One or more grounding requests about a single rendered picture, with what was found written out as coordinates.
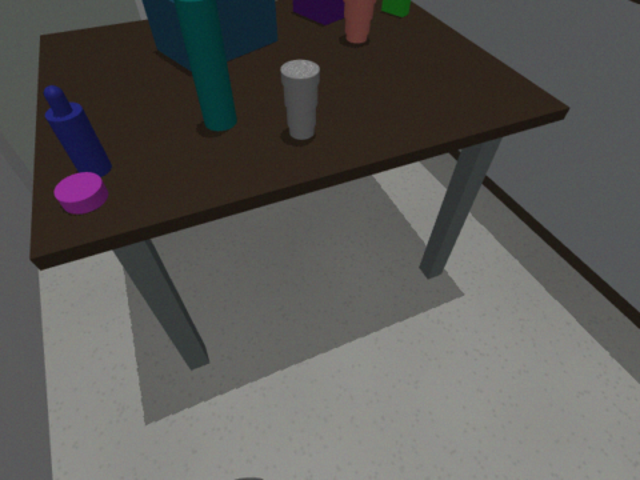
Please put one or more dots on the table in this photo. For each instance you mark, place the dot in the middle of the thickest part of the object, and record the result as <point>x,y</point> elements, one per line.
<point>415,89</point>

